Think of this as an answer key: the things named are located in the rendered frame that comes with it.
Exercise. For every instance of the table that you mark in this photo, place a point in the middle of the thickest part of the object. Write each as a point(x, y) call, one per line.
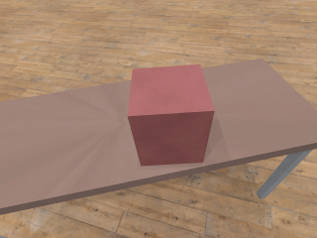
point(71, 144)

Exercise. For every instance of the carton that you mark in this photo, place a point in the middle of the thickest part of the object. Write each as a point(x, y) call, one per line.
point(170, 114)

